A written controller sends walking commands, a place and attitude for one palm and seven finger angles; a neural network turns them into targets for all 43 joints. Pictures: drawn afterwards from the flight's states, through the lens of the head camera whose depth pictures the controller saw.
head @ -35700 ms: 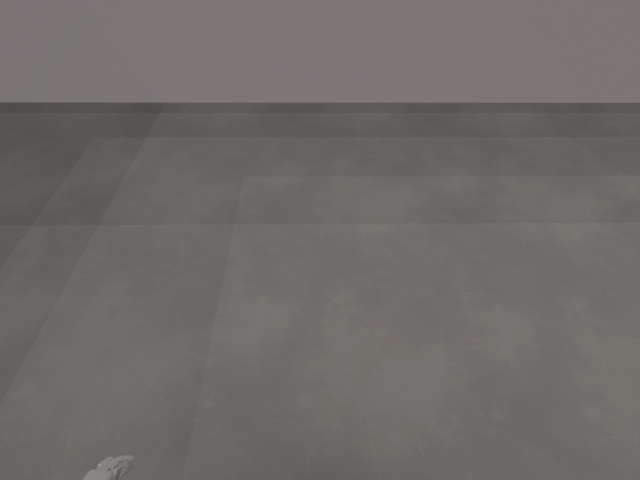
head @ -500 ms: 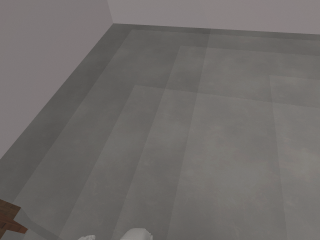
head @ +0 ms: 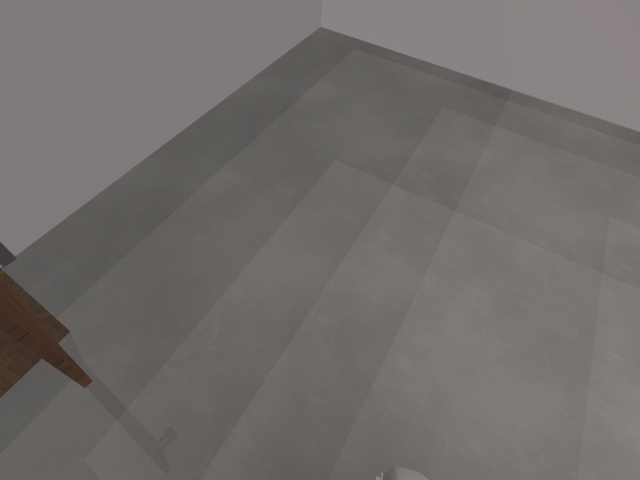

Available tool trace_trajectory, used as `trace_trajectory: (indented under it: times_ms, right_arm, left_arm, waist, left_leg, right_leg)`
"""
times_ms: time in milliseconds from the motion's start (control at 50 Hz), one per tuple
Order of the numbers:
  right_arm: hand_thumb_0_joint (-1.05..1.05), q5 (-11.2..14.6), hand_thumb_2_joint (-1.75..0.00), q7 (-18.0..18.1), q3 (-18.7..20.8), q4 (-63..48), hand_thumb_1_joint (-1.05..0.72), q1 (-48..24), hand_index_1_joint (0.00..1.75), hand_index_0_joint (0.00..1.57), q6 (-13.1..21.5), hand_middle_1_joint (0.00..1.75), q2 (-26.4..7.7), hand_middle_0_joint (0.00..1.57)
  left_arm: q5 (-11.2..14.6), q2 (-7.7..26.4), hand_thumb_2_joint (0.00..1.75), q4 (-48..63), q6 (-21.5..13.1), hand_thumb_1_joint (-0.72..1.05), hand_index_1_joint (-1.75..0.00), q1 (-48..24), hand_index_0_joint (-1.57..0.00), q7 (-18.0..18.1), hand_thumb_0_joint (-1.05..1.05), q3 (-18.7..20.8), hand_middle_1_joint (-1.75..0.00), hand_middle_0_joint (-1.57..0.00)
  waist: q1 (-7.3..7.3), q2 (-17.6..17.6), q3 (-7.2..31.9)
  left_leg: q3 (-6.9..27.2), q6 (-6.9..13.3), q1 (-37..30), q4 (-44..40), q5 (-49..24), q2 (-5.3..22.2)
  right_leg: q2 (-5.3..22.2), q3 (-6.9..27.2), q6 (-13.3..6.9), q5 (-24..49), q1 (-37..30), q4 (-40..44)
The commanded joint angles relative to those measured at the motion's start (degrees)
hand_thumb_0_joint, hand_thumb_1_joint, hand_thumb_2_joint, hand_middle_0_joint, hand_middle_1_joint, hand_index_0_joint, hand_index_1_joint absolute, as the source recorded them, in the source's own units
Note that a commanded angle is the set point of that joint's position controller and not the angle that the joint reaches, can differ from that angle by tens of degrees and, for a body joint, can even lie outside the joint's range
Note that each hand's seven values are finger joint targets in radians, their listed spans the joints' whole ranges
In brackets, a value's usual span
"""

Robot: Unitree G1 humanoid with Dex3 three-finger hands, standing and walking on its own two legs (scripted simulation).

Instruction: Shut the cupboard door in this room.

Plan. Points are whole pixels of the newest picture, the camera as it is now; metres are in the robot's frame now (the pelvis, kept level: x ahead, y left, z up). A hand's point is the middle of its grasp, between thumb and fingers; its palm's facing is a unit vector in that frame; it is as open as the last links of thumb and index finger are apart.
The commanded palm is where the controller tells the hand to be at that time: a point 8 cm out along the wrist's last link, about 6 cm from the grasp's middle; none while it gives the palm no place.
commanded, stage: turn or walk to find it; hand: left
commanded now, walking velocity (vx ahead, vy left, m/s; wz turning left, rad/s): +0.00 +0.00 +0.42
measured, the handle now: out of the picture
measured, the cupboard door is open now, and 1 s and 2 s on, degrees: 82 82 82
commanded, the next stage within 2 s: stand and wait in 0.52 s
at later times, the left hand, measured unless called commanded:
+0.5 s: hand out of the picture +0.04 +0.13 -0.14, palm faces +0.22 -0.94 -0.28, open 7.4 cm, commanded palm none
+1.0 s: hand out of the picture -0.08 +0.16 -0.18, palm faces +0.43 -0.88 -0.22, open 7.4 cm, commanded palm none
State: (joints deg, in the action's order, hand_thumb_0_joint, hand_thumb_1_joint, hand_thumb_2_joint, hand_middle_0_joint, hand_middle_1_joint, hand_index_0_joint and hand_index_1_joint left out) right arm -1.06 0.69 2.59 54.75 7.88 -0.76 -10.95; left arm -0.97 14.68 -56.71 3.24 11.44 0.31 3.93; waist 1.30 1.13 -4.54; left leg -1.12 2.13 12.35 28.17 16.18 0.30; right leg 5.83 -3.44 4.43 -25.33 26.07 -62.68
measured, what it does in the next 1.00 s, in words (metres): steps on the spot, turning left: right foot, then left foot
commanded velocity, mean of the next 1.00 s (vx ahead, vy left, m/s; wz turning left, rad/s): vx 0.00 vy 0.00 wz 0.36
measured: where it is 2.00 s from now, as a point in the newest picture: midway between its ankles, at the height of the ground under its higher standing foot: outside the picture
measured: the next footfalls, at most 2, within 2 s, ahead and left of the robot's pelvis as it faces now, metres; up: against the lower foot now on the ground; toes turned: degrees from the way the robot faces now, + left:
right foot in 0.28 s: +0.06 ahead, -0.14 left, +0.00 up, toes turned +1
left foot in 0.78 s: -0.05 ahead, +0.07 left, +0.00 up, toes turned +21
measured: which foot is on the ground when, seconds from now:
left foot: down 0.00-0.28, up 0.30-0.76, down 0.78-1.00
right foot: up 0.00-0.26, down 0.28-0.80, up 0.82-1.00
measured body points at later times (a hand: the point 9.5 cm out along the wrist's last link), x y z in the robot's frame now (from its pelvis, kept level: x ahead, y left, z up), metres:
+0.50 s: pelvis +0.00 -0.07 +0.00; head +0.03 -0.11 +0.45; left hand +0.03 +0.18 -0.12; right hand +0.08 -0.32 -0.17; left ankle -0.08 +0.09 -0.64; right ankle +0.02 -0.14 -0.74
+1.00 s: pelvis -0.02 -0.04 +0.00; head +0.00 -0.02 +0.45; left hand -0.10 +0.20 -0.16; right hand +0.15 -0.22 -0.14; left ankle -0.08 +0.06 -0.74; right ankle +0.00 -0.18 -0.68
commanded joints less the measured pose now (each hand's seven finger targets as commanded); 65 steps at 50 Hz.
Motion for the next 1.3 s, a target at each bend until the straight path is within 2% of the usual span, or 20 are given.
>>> trace_trajectory:
  times_ms: [0, 120, 220, 240, 260, 280, 340, 400, 640, 720, 740, 760, 780, 800, 900, 1100, 1140, 1160, 1180, 1280]
  right_arm:
    - [0.00, 0.1, -0.90, 0.6, 2.7, -1.8, -0.90, 5.0, 0.30, 0.20, 0.9, 0.30, -11.0, 0.20]
    - [0.00, -0.4, -0.90, 0.3, 3.3, -1.9, -0.90, 5.8, 0.30, 0.20, 0.3, 0.30, -11.3, 0.20]
    - [0.00, 0.0, -0.90, 0.0, 3.5, -2.9, -0.90, 2.4, 0.30, 0.20, -0.1, 0.30, -10.6, 0.20]
    - [0.00, 0.6, -0.90, -0.3, 3.3, -3.0, -0.90, 3.5, 0.30, 0.20, 0.1, 0.30, -8.2, 0.20]
    - [0.00, 0.8, -0.90, -0.6, 2.6, -4.6, -0.90, 3.3, 0.30, 0.20, 0.1, 0.30, -4.5, 0.20]
    - [0.00, 0.6, -0.90, -0.3, 3.3, -5.2, -0.90, 2.1, 0.30, 0.20, -0.8, 0.30, -7.1, 0.20]
    - [0.00, -0.1, -0.90, -1.2, 3.8, -1.5, -0.90, 4.0, 0.30, 0.20, -2.4, 0.30, -7.2, 0.20]
    - [0.00, -0.2, -0.90, -1.8, 3.5, -0.1, -0.90, 6.8, 0.30, 0.20, -2.6, 0.30, -6.0, 0.20]
    - [0.00, 0.6, -0.90, -1.0, 1.1, -0.8, -0.90, -0.5, 0.30, 0.20, -1.2, 0.30, -3.2, 0.20]
    - [0.00, 0.8, -0.90, -0.7, 0.7, 1.6, -0.90, 5.0, 0.30, 0.20, 0.2, 0.30, -3.6, 0.20]
    - [0.00, 0.8, -0.90, -0.7, 1.1, 1.9, -0.90, 5.8, 0.30, 0.20, 0.6, 0.30, -5.9, 0.20]
    - [0.00, 0.3, -0.90, -0.4, 2.0, 1.4, -0.90, 6.5, 0.30, 0.20, 0.9, 0.30, -10.4, 0.20]
    - [0.00, 0.3, -0.90, -0.1, 2.5, 1.2, -0.90, 6.5, 0.30, 0.20, 0.4, 0.30, -13.2, 0.20]
    - [0.00, -0.1, -0.90, 0.5, 2.6, 1.3, -0.90, 5.5, 0.30, 0.20, 0.1, 0.30, -13.3, 0.20]
    - [0.00, 0.0, -0.90, 1.1, 1.8, 0.7, -0.90, 1.2, 0.30, 0.20, 0.5, 0.30, -10.3, 0.20]
    - [0.00, -0.2, -0.90, 0.4, 3.7, -1.2, -0.90, 1.8, 0.30, 0.20, -0.2, 0.30, -11.4, 0.20]
    - [0.00, 0.6, -0.90, -0.1, 3.5, -2.3, -0.90, 1.6, 0.30, 0.20, 0.0, 0.30, -8.9, 0.20]
    - [0.00, 0.7, -0.90, -0.5, 2.8, -4.0, -0.90, 1.0, 0.30, 0.20, 0.1, 0.30, -4.8, 0.20]
    - [0.00, 0.6, -0.90, -0.2, 3.3, -5.1, -0.90, -1.1, 0.30, 0.20, -0.7, 0.30, -7.0, 0.20]
    - [0.00, -0.1, -0.90, -1.7, 3.6, -1.4, -0.90, 3.0, 0.30, 0.20, -2.4, 0.30, -6.4, 0.20]
  left_arm:
    - [0.3, 3.1, 0.90, 4.9, -1.4, 0.90, -0.30, -1.5, -0.20, 0.4, 0.00, 0.6, -0.30, -0.20]
    - [0.6, 2.2, 0.90, 7.2, -1.7, 0.90, -0.30, -5.4, -0.20, 0.6, 0.00, 0.0, -0.30, -0.20]
    - [0.8, 3.1, 0.90, 5.6, -3.0, 0.90, -0.30, 2.2, -0.20, 0.7, 0.00, 0.4, -0.30, -0.20]
    - [0.3, 6.2, 0.90, 5.1, -3.8, 0.90, -0.30, 4.3, -0.20, 1.0, 0.00, 0.8, -0.30, -0.20]
    - [-0.5, 11.4, 0.90, 5.0, -4.1, 0.90, -0.30, 5.9, -0.20, 1.5, 0.00, 1.9, -0.30, -0.20]
    - [0.0, 11.7, 0.90, 5.7, -3.8, 0.90, -0.30, 6.4, -0.20, 1.6, 0.00, 1.8, -0.30, -0.20]
    - [0.2, 6.8, 0.90, 7.8, -3.6, 0.90, -0.30, -2.4, -0.20, 1.7, 0.00, 1.0, -0.30, -0.20]
    - [0.0, 4.7, 0.90, 8.3, -4.1, 0.90, -0.30, -3.1, -0.20, 1.6, 0.00, 0.5, -0.30, -0.20]
    - [-0.9, 7.2, 0.90, 2.2, -4.2, 0.90, -0.30, 7.8, -0.20, 1.5, 0.00, 1.2, -0.30, -0.20]
    - [-0.1, 6.8, 0.90, 0.6, -3.9, 0.90, -0.30, 5.3, -0.20, 1.5, 0.00, 0.9, -0.30, -0.20]
    - [0.4, 5.5, 0.90, 0.7, -3.5, 0.90, -0.30, 5.3, -0.20, 1.4, 0.00, 0.6, -0.30, -0.20]
    - [0.7, 2.8, 0.90, 1.5, -3.2, 0.90, -0.30, 6.3, -0.20, 1.2, 0.00, 0.1, -0.30, -0.20]
    - [0.6, 1.3, 0.90, 2.3, -2.7, 0.90, -0.30, 3.6, -0.20, 1.1, 0.00, -0.8, -0.30, -0.20]
    - [0.3, 1.7, 0.90, 2.7, -2.1, 0.90, -0.30, 1.9, -0.20, 1.1, 0.00, -0.7, -0.30, -0.20]
    - [0.3, 2.1, 0.90, 0.7, -1.6, 0.90, -0.30, 1.9, -0.20, 0.4, 0.00, 0.1, -0.30, -0.20]
    - [0.9, 1.6, 0.90, 3.7, -2.7, 0.90, -0.30, 1.4, -0.20, 0.7, 0.00, 0.2, -0.30, -0.20]
    - [0.2, 5.6, 0.90, 3.0, -3.9, 0.90, -0.30, 6.2, -0.20, 1.1, 0.00, 1.0, -0.30, -0.20]
    - [-0.6, 11.1, 0.90, 2.8, -4.2, 0.90, -0.30, 7.9, -0.20, 1.6, 0.00, 2.2, -0.30, -0.20]
    - [-0.2, 11.5, 0.90, 3.5, -3.9, 0.90, -0.30, 8.3, -0.20, 1.7, 0.00, 2.2, -0.30, -0.20]
    - [-0.4, 5.9, 0.90, 7.3, -3.7, 0.90, -0.30, -3.1, -0.20, 1.8, 0.00, 0.9, -0.30, -0.20]
  waist:
    - [-2.10, -8.3, 6.1]
    - [-3.23, -10.1, 5.3]
    - [0.63, -8.3, 7.6]
    - [1.19, -0.9, 9.6]
    - [2.02, 16.1, 9.2]
    - [2.64, 13.1, 8.2]
    - [-1.22, 7.9, 1.4]
    - [-2.46, 8.4, 1.3]
    - [2.48, 9.8, 6.2]
    - [-1.23, 7.4, 8.4]
    - [-1.86, 1.5, 9.3]
    - [-2.26, -10.8, 9.8]
    - [-3.02, -15.8, 6.9]
    - [-3.15, -13.2, 4.1]
    - [-0.98, -10.5, 2.6]
    - [-0.74, -10.8, 6.8]
    - [1.47, -1.9, 10.5]
    - [2.42, 15.1, 10.2]
    - [3.47, 13.1, 9.1]
    - [-2.04, 9.3, 0.8]
  left_leg:
    - [11.2, 6.4, -9.4, -7.9, -36.4, 13.1]
    - [15.4, 7.5, -6.6, -6.1, -35.1, 13.1]
    - [15.8, 3.3, 2.5, 0.4, -24.8, 8.7]
    - [12.5, 0.0, 9.4, 6.8, -13.3, 4.8]
    - [3.3, -3.9, 19.5, 19.7, 12.7, -3.7]
    - [5.2, -3.8, 17.6, 30.7, 19.9, -2.4]
    - [6.1, -4.2, 17.9, 43.6, 9.4, 0.4]
    - [4.4, -5.3, 17.9, 44.1, 3.0, 1.2]
    - [-1.4, -5.3, 10.2, 16.0, 10.5, 1.3]
    - [-3.3, -4.2, -3.6, -3.5, -3.4, 0.8]
    - [-0.1, -3.2, -9.6, -7.6, -9.3, 3.9]
    - [13.7, 1.4, -13.6, -8.8, -20.6, 14.5]
    - [18.8, 7.0, -10.4, -11.2, -30.8, 21.8]
    - [17.5, 9.5, -6.8, -11.4, -31.0, 22.2]
    - [10.7, 6.7, -6.1, -8.8, -33.4, 13.7]
    - [16.8, 5.4, -2.0, -2.0, -31.7, 10.5]
    - [12.1, -0.1, 8.2, 7.0, -15.6, 4.7]
    - [3.2, -4.0, 19.7, 19.4, 10.8, -3.2]
    - [4.6, -3.9, 19.2, 30.8, 19.9, -1.9]
    - [3.7, -5.2, 18.9, 43.6, 7.5, 1.6]
  right_leg:
    - [0.4, 1.5, 1.2, 2.3, 5.0, 0.6]
    - [-1.5, 0.7, 1.0, -1.0, -0.4, 14.2]
    - [-2.8, -0.7, -0.3, 14.2, -17.4, 37.2]
    - [4.0, 5.3, -1.9, 20.2, -26.3, 42.2]
    - [18.9, 19.5, -8.3, 30.7, -30.3, 43.4]
    - [23.9, 20.1, -13.2, 34.8, -22.2, 44.5]
    - [15.4, 10.8, -11.0, 16.5, -12.4, 47.0]
    - [12.1, 3.9, -8.6, 15.6, -12.3, 47.4]
    - [14.4, 2.7, -12.8, 35.2, -22.5, 42.4]
    - [11.8, -0.6, -8.8, 31.2, -17.7, 36.5]
    - [9.5, -3.2, -6.0, 25.9, -13.1, 31.8]
    - [3.4, -7.0, -2.3, 11.7, -4.1, 23.9]
    - [0.9, -5.1, -1.1, -8.1, -0.2, 15.8]
    - [1.1, -2.1, -1.1, -9.3, 0.0, 10.4]
    - [0.0, 0.2, -0.1, -1.1, 1.8, 4.5]
    - [-3.7, -1.2, 0.3, 5.9, -11.2, 30.7]
    - [3.9, 4.1, -1.5, 20.8, -26.5, 42.7]
    - [18.5, 16.9, -7.4, 34.0, -32.5, 42.6]
    - [24.0, 17.9, -12.9, 40.7, -25.6, 42.6]
    - [14.4, 3.7, -9.7, 22.3, -13.2, 44.7]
